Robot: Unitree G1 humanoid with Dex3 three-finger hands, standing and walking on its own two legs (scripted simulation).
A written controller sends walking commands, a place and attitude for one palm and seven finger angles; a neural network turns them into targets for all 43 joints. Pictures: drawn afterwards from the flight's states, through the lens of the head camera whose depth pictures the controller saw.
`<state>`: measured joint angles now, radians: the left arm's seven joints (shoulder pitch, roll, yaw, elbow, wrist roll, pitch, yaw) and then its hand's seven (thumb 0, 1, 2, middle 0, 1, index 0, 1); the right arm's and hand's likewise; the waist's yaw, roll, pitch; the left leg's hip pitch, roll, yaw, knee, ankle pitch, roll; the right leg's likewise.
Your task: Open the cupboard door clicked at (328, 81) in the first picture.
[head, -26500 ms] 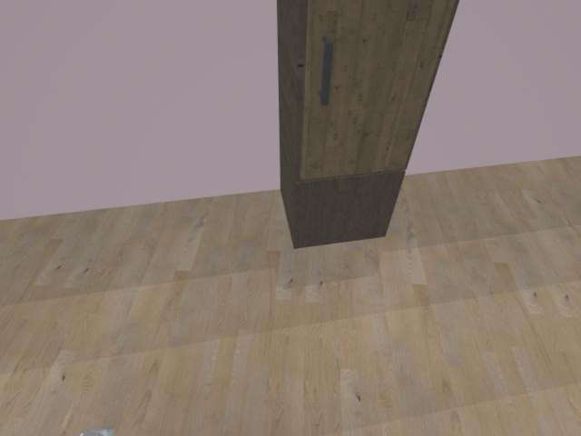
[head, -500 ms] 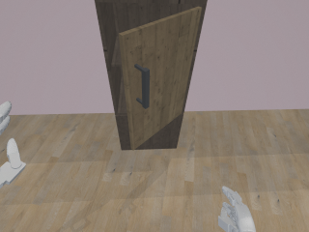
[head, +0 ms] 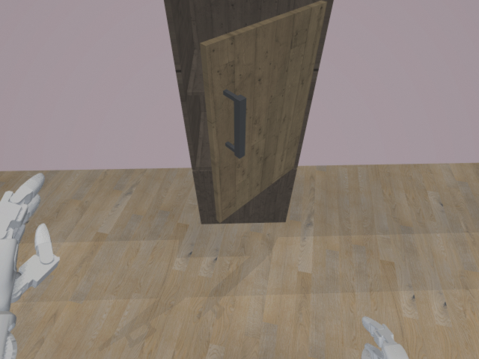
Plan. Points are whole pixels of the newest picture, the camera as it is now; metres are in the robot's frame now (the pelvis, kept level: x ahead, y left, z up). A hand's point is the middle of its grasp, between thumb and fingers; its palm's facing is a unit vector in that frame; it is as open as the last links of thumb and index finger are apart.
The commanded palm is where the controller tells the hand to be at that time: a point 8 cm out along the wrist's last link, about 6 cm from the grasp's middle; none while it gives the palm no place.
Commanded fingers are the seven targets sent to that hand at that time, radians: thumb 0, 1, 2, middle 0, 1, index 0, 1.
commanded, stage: let the arm hang, fingers relaxed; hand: left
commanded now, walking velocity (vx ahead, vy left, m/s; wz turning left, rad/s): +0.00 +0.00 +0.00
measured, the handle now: (234, 125) +0.61 +0.05 +0.05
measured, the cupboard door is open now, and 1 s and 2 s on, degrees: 41 41 41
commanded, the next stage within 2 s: look to check the result in 1.06 s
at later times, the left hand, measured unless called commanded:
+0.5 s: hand out of the picture -0.07 +0.18 -0.17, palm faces +0.05 -0.97 -0.23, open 7.3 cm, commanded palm none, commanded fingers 0.00 0.90 0.90 -0.20 -0.30 -0.20 -0.30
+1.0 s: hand out of the picture +0.07 +0.16 -0.17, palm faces +0.04 -0.98 -0.21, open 7.3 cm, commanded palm none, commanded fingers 0.00 0.90 0.90 -0.20 -0.30 -0.20 -0.30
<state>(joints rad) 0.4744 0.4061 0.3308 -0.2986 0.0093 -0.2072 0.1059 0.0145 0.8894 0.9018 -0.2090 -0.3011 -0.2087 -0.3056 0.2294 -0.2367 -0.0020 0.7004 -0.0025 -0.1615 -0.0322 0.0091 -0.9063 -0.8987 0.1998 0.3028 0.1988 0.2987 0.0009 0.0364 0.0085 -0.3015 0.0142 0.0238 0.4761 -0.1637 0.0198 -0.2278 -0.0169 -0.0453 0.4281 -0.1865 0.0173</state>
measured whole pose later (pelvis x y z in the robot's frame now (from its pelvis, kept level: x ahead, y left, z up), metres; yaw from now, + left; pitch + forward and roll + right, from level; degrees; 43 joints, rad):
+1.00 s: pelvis +0.02 -0.02 +0.00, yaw +1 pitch -2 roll +0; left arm 0.18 0.16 0.02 1.12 0.01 -0.01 0.02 0.01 0.92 0.90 -0.20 -0.30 -0.20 -0.30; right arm 0.23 -0.17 -0.01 1.13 -0.03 0.01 -0.02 0.00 -0.92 -0.90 0.20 0.30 0.20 0.30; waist -0.01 0.02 0.04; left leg -0.23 0.01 0.00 0.43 -0.17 -0.01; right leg -0.18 -0.02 -0.07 0.45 -0.24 -0.01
